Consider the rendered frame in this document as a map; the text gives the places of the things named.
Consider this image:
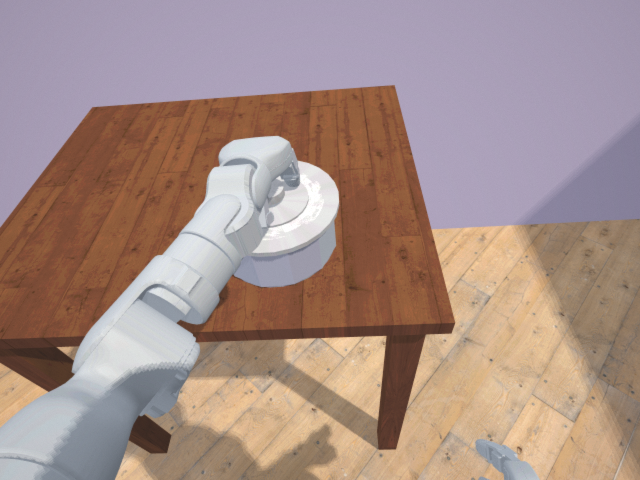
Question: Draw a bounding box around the lid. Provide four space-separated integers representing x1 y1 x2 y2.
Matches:
247 161 339 257

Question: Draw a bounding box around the robot left upper arm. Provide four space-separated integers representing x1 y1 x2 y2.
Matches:
0 299 200 480

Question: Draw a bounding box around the robot left forearm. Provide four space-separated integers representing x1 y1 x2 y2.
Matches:
72 154 272 374

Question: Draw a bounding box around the table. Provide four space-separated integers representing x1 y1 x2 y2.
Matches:
0 85 455 454

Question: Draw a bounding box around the right robot hand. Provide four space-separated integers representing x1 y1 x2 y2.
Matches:
475 439 540 480

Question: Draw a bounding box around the left robot hand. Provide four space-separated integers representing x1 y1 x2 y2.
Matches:
218 136 300 229

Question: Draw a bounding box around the knob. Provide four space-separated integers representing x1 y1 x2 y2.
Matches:
268 179 285 205

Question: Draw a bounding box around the pot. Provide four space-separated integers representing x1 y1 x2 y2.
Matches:
234 221 336 288

